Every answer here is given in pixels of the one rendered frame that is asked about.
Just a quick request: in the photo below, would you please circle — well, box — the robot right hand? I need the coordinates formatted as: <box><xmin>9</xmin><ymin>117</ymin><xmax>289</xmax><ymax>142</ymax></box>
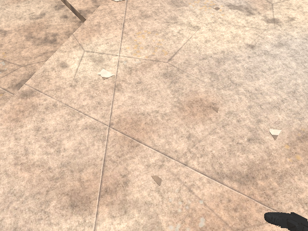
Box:
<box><xmin>264</xmin><ymin>212</ymin><xmax>308</xmax><ymax>231</ymax></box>

